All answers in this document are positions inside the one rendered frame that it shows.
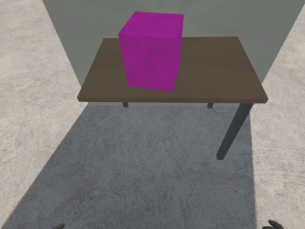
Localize carton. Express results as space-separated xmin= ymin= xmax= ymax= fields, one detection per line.
xmin=118 ymin=11 xmax=184 ymax=93

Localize table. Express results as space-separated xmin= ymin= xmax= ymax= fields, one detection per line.
xmin=77 ymin=36 xmax=269 ymax=160

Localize robot right hand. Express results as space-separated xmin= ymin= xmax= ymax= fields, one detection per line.
xmin=262 ymin=219 xmax=284 ymax=229

